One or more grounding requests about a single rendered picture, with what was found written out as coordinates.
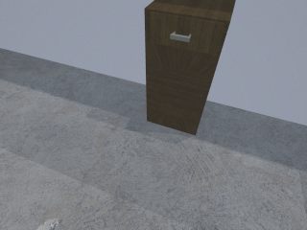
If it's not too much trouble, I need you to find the handle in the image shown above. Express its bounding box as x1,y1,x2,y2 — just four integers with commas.
170,32,192,42

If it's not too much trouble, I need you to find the robot left hand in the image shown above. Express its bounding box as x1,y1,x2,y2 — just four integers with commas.
36,218,62,230

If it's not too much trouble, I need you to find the cabinet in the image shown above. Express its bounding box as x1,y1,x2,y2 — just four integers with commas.
144,0,236,136

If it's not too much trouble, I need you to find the drawer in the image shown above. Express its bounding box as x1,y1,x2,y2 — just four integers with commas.
149,11,224,55

